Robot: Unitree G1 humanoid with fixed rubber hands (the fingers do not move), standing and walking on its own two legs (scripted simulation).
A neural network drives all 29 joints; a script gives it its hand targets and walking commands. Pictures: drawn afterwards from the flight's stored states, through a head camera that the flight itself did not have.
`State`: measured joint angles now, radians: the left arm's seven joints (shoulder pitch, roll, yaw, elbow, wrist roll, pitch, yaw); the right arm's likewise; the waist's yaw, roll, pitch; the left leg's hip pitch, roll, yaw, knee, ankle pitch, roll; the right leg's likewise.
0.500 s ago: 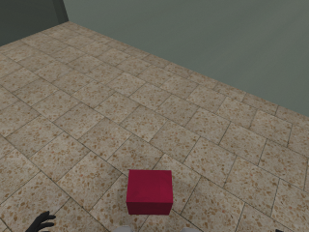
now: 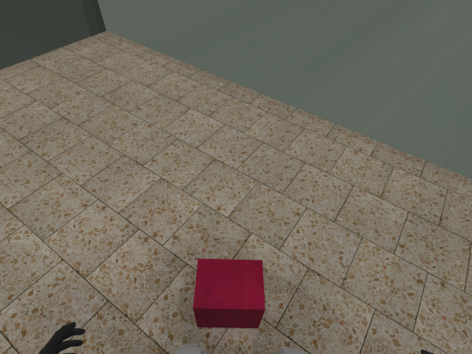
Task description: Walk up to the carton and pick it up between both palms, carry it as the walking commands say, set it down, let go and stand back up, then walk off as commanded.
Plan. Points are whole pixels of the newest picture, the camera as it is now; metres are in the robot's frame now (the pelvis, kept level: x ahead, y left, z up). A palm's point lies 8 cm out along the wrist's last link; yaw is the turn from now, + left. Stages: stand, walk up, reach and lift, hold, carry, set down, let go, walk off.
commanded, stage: walk up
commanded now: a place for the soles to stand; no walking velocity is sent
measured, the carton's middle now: (229, 294) +0.44 +0.01 -0.61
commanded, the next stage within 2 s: reach and lift in 1.78 s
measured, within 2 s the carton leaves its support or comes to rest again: neither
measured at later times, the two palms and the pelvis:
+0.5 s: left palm out of the picture +0.13 +0.31 -0.08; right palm out of the picture +0.09 -0.33 -0.07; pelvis +0.00 +0.00 +0.00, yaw +0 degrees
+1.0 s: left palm out of the picture +0.13 +0.31 -0.08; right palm out of the picture +0.08 -0.33 -0.07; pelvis +0.00 +0.00 +0.00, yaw +0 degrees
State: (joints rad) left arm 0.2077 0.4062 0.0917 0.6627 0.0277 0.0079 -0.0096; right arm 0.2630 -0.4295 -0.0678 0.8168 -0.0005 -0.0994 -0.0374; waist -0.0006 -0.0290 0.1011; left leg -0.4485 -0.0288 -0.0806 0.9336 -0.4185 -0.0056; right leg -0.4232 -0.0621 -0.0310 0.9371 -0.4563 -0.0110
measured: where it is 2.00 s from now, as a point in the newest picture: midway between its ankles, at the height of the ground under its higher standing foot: outside the picture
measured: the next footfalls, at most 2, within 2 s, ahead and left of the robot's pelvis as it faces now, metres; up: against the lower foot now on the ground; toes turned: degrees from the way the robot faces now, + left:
none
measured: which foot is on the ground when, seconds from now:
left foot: down 0.00-1.00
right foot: down 0.00-1.00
